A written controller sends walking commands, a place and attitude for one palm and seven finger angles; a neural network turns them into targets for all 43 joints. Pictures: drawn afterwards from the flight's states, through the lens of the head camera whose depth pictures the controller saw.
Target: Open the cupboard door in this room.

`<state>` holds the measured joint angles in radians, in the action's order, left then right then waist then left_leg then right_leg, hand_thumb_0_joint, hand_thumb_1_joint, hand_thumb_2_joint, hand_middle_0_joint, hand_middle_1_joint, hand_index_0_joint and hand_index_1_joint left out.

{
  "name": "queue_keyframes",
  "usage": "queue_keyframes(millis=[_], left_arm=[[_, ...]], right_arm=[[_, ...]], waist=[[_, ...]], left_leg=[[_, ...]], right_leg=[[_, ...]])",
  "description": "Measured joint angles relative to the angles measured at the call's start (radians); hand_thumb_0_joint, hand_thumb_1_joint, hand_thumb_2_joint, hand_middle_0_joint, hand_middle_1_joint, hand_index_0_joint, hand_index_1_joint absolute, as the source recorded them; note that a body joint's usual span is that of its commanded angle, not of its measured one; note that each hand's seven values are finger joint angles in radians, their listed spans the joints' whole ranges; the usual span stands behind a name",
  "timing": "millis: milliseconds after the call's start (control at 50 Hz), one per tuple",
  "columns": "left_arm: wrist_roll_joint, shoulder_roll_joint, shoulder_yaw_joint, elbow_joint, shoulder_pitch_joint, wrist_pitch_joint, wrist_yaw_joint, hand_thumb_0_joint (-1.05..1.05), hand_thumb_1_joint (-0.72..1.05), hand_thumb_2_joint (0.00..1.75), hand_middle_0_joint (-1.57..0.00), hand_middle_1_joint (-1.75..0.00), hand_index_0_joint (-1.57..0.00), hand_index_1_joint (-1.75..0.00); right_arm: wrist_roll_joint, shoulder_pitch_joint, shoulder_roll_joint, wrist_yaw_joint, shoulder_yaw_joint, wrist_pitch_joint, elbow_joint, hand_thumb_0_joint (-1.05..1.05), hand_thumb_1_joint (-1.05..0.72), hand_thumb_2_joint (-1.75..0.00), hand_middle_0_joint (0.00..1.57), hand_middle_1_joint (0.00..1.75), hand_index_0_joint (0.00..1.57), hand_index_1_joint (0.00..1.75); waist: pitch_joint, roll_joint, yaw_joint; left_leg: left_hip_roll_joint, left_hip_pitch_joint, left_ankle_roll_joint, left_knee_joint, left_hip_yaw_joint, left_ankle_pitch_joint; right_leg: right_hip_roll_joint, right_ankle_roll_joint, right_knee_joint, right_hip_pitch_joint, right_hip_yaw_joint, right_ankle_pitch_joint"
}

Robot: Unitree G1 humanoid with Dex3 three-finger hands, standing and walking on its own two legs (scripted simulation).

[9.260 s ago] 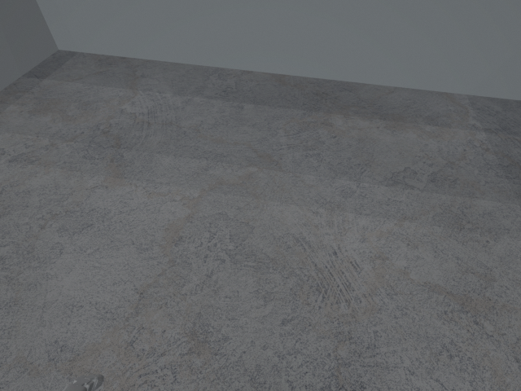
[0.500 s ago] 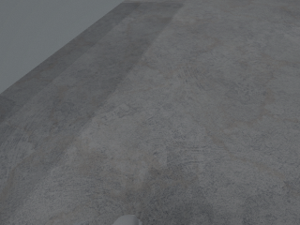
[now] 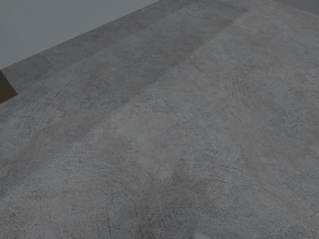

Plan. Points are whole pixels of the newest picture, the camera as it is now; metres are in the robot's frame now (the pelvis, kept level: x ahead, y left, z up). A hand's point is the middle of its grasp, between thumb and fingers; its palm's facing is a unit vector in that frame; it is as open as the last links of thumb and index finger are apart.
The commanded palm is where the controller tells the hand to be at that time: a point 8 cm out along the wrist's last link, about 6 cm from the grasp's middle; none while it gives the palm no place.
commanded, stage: turn or walk to find it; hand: left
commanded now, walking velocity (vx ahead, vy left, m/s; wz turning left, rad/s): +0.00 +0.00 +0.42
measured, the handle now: out of the picture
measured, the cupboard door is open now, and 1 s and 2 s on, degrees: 0 0 0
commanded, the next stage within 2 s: stand and wait in 0.96 s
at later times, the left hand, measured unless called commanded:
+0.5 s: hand out of the picture +0.03 +0.16 -0.15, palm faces +0.23 -0.94 -0.27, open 7.4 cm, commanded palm none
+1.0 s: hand out of the picture -0.04 +0.21 -0.16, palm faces +0.45 -0.86 -0.26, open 7.4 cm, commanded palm none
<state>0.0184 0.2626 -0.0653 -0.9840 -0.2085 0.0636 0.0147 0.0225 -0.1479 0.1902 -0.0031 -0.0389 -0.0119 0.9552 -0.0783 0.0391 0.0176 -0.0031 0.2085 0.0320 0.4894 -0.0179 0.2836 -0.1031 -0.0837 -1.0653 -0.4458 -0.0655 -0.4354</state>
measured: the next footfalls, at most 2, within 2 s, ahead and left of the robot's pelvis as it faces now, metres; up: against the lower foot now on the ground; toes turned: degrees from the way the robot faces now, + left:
right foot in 0.24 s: +0.05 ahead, -0.14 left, +0.00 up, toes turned +2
left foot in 0.68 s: -0.02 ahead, +0.11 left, +0.00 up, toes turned +24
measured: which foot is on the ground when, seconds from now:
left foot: down 0.00-0.26, up 0.28-0.66, down 0.68-1.00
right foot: up 0.00-0.22, down 0.24-0.68, up 0.70-1.00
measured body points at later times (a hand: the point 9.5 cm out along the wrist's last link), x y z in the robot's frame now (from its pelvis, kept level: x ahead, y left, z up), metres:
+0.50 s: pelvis +0.00 -0.04 +0.00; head +0.03 -0.06 +0.45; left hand +0.02 +0.21 -0.13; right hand +0.09 -0.29 -0.16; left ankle -0.07 +0.10 -0.66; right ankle +0.01 -0.14 -0.74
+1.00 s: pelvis -0.03 -0.01 +0.00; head -0.01 +0.00 +0.45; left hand -0.07 +0.26 -0.14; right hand +0.15 -0.20 -0.14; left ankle -0.06 +0.09 -0.74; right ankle +0.03 -0.15 -0.69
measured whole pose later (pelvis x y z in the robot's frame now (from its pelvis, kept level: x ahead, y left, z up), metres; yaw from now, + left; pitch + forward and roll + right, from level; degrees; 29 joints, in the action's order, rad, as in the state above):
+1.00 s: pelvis -0.03 -0.01 +0.00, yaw +25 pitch -1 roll +0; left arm 0.01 0.24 -0.06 -0.95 -0.18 0.06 0.02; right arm 0.03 -0.18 0.18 0.00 -0.04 -0.02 0.95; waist -0.06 0.01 0.00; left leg -0.02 0.23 0.02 0.46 0.01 0.22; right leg -0.09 -0.09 -0.94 -0.41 -0.04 -0.44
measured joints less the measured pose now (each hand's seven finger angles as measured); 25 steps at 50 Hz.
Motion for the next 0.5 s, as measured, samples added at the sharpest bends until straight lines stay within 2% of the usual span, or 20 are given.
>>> queue_keyframes(millis=[100, 180, 240, 260, 280, 320, 360, 400, 440, 500], left_arm=[[-0.003, -0.014, 0.009, 0.029, 0.036, -0.007, 0.001, 0.01, 0.91, 0.90, -0.20, -0.30, -0.20, -0.29], [-0.007, -0.034, 0.017, 0.052, 0.068, -0.015, 0.003, 0.00, 0.91, 0.90, -0.20, -0.30, -0.20, -0.29], [-0.008, -0.047, 0.025, 0.073, 0.076, -0.034, 0.002, 0.00, 0.91, 0.90, -0.20, -0.30, -0.20, -0.29], [-0.004, -0.055, 0.027, 0.077, 0.076, -0.045, 0.004, 0.00, 0.91, 0.90, -0.20, -0.30, -0.20, -0.30], [0.001, -0.066, 0.032, 0.079, 0.076, -0.052, 0.005, 0.00, 0.91, 0.90, -0.20, -0.30, -0.20, -0.30], [0.002, -0.081, 0.039, 0.086, 0.067, -0.060, 0.005, 0.00, 0.91, 0.90, -0.20, -0.30, -0.20, -0.30], [0.002, -0.093, 0.041, 0.087, 0.054, -0.059, 0.007, 0.00, 0.91, 0.90, -0.20, -0.30, -0.20, -0.30], [0.004, -0.100, 0.043, 0.080, 0.041, -0.055, 0.009, 0.00, 0.91, 0.90, -0.20, -0.30, -0.21, -0.30], [0.006, -0.103, 0.043, 0.072, 0.028, -0.054, 0.011, 0.00, 0.90, 0.90, -0.20, -0.30, -0.21, -0.30], [0.009, -0.102, 0.041, 0.058, 0.010, -0.054, 0.011, 0.00, 0.90, 0.90, -0.20, -0.30, -0.21, -0.30]], right_arm=[[0.001, -0.014, -0.002, 0.002, -0.002, -0.002, -0.002, 0.01, -0.91, -0.89, 0.20, 0.30, 0.20, 0.30], [0.006, -0.030, 0.005, 0.004, -0.011, -0.012, -0.001, 0.01, -0.91, -0.89, 0.20, 0.30, 0.20, 0.30], [0.003, -0.050, 0.015, 0.005, -0.020, -0.022, 0.003, 0.01, -0.91, -0.89, 0.20, 0.30, 0.20, 0.30], [-0.001, -0.056, 0.024, 0.007, -0.025, -0.024, 0.005, 0.01, -0.91, -0.89, 0.20, 0.30, 0.20, 0.30], [-0.003, -0.059, 0.033, 0.007, -0.031, -0.030, 0.009, 0.01, -0.91, -0.89, 0.20, 0.30, 0.20, 0.30], [-0.001, -0.065, 0.044, 0.007, -0.041, -0.045, 0.016, 0.01, -0.91, -0.89, 0.20, 0.30, 0.20, 0.30], [0.001, -0.068, 0.055, 0.013, -0.049, -0.056, 0.025, 0.01, -0.91, -0.89, 0.20, 0.30, 0.20, 0.30], [0.003, -0.071, 0.062, 0.018, -0.053, -0.059, 0.030, 0.01, -0.91, -0.89, 0.20, 0.30, 0.19, 0.30], [0.004, -0.075, 0.064, 0.021, -0.053, -0.061, 0.034, 0.01, -0.91, -0.89, 0.19, 0.30, 0.19, 0.30], [0.003, -0.075, 0.062, 0.022, -0.050, -0.064, 0.041, 0.01, -0.91, -0.89, 0.19, 0.30, 0.19, 0.30]], waist=[[0.005, -0.019, -0.013], [0.005, -0.039, -0.035], [0.013, -0.053, -0.043], [0.015, -0.067, -0.042], [0.012, -0.084, -0.046], [0.010, -0.093, -0.048], [0.007, -0.097, -0.047], [0.005, -0.098, -0.050], [0.003, -0.091, -0.050], [-0.003, -0.074, -0.046]], left_leg=[[-0.017, -0.009, -0.002, -0.035, 0.036, -0.027], [-0.027, 0.008, -0.015, -0.013, 0.068, -0.023], [-0.040, 0.039, -0.034, 0.036, 0.091, -0.004], [-0.039, 0.059, -0.040, 0.074, 0.101, 0.012], [-0.038, 0.087, -0.043, 0.146, 0.108, 0.082], [-0.049, 0.160, -0.047, 0.348, 0.100, 0.187], [-0.042, 0.221, -0.055, 0.532, 0.082, 0.177], [-0.022, 0.257, -0.067, 0.636, 0.066, 0.133], [-0.001, 0.268, -0.079, 0.669, 0.055, 0.110], [0.025, 0.246, -0.093, 0.610, 0.039, 0.122]], right_leg=[[0.017, -0.011, 0.097, 0.026, 0.022, -0.007], [0.039, -0.002, 0.259, 0.084, 0.022, -0.006], [0.053, 0.009, 0.464, 0.165, 0.008, 0.115], [0.059, 0.045, 0.498, 0.181, -0.006, 0.125], [0.063, 0.075, 0.488, 0.180, -0.022, 0.122], [0.051, 0.105, 0.479, 0.186, -0.047, 0.114], [0.040, 0.111, 0.501, 0.206, -0.066, 0.121], [0.032, 0.110, 0.526, 0.224, -0.086, 0.132], [0.022, 0.109, 0.541, 0.235, -0.104, 0.138], [0.004, 0.105, 0.551, 0.246, -0.129, 0.140]])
